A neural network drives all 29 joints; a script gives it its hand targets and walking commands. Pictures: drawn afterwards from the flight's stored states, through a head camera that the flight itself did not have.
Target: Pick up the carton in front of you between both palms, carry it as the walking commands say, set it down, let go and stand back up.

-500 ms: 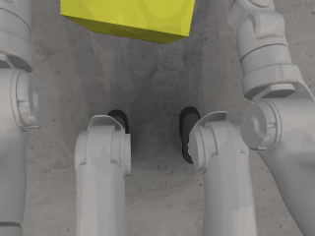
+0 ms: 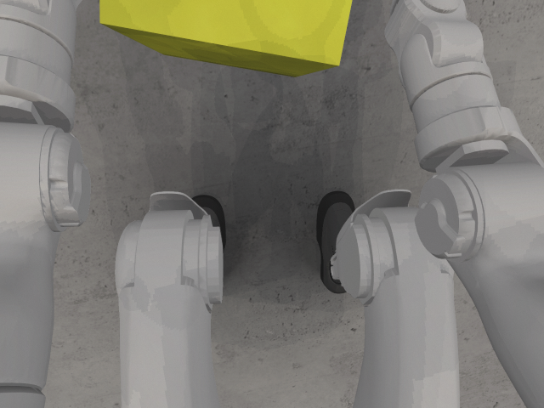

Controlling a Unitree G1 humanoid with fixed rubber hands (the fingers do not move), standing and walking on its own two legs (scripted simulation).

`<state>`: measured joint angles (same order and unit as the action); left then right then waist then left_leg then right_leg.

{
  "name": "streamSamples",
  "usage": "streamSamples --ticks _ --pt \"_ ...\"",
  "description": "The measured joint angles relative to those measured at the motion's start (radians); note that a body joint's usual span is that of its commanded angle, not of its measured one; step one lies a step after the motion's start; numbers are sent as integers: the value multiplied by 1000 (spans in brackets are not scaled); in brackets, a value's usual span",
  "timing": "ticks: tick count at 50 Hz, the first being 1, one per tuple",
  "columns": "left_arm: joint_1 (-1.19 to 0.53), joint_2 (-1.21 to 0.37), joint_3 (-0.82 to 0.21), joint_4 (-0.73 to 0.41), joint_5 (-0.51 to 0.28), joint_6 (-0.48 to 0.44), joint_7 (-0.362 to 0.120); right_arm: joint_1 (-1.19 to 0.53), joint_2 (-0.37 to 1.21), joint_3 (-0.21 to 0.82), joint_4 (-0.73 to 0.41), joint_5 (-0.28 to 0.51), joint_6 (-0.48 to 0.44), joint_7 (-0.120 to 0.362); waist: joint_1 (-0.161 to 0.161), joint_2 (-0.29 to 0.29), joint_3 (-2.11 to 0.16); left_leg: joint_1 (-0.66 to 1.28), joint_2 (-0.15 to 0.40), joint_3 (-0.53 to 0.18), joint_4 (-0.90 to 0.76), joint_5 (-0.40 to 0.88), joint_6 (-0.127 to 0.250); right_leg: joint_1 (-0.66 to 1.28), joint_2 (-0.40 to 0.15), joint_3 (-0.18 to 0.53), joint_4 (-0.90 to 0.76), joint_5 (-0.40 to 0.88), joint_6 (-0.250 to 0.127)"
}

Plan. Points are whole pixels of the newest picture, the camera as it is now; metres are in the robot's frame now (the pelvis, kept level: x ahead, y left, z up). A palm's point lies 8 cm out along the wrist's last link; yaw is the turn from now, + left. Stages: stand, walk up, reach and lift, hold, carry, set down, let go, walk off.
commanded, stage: reach and lift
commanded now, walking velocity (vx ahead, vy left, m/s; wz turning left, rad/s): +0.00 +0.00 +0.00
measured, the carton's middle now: out of the picture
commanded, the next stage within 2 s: none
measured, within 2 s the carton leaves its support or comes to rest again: leaves its support in 0.46 s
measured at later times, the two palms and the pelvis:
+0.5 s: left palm out of the picture +0.56 +0.22 -0.17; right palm out of the picture +0.56 -0.08 -0.16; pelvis +0.01 +0.00 +0.00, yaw +0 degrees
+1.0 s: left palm out of the picture +0.50 +0.21 +0.03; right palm out of the picture +0.51 -0.08 +0.03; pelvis -0.01 -0.02 +0.10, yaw +4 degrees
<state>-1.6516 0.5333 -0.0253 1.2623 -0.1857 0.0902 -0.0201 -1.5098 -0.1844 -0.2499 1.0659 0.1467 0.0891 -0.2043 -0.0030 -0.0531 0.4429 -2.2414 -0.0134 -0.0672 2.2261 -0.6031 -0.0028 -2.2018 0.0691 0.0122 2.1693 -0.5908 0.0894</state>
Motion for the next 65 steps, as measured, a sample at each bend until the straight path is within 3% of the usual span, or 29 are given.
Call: streamSamples --ticks 6,10,16,20,25,27,31,35,41,46,57,65 --pt "-45 -36 -6 7 20 12 -2 -39 24 -3 -4 -13 9 11 8 -1 33 14 2 1 -18 17 0 13 4 2 -17 18 0" --pt "-81 -49 19 27 73 33 8 -63 48 -91 -11 -84 29 -17 15 -3 53 25 2 0 -17 19 2 25 11 3 -18 19 3" --pt "-40 -88 99 -45 167 104 -28 -31 61 -193 -69 -163 95 27 30 -13 13 3 13 12 12 0 12 -3 37 21 9 7 15" --pt "22 -117 120 -124 182 133 -31 7 56 -193 -105 -150 115 28 37 -23 -19 -7 15 19 24 -14 16 -15 45 29 24 -7 21" --pt "126 -141 105 -241 154 170 13 74 72 -148 -173 -91 132 -15 35 -31 -80 -19 6 19 15 -19 10 -29 60 41 20 -15 24" --pt "170 -157 104 -294 144 192 51 115 90 -130 -219 -76 139 -40 31 -29 -115 -22 -8 14 1 -14 1 -29 65 46 11 -14 25" --pt "251 -197 140 -383 151 235 50 226 130 -138 -328 -84 163 -43 29 -18 -219 -20 -47 -8 -49 7 -28 -21 75 56 -31 -10 31" --pt "300 -254 223 -387 216 259 29 296 174 -200 -363 -149 191 -16 27 -9 -335 7 -73 -25 -125 37 -49 11 72 58 -98 -1 37" --pt "337 -323 371 -341 382 280 -14 314 241 -343 -338 -320 234 39 18 -3 -459 69 -84 -40 -265 89 -60 68 66 55 -227 46 13" --pt "366 -358 426 -359 449 286 -31 331 261 -379 -359 -376 255 61 17 1 -502 114 -81 -45 -361 124 -60 110 73 62 -321 84 7" --pt "501 -417 416 -517 430 325 -26 442 280 -312 -470 -349 292 68 13 -1 -558 232 -79 -43 -498 137 -59 223 74 81 -453 98 4" --pt "660 -470 387 -576 402 331 0 587 293 -263 -487 -325 285 76 7 4 -622 398 -82 -51 -611 121 -54 392 61 83 -565 80 -10"
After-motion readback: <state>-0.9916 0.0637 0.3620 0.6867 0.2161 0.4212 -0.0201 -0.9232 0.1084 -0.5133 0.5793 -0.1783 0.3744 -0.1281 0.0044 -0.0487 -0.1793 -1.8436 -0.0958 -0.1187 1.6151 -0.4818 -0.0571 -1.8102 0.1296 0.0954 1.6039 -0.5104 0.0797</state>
